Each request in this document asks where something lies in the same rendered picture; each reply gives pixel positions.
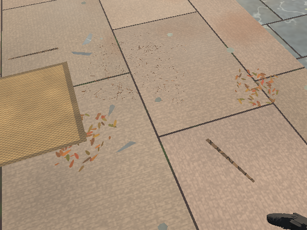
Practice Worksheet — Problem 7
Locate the right robot hand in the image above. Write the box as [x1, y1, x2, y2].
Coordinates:
[267, 213, 307, 230]

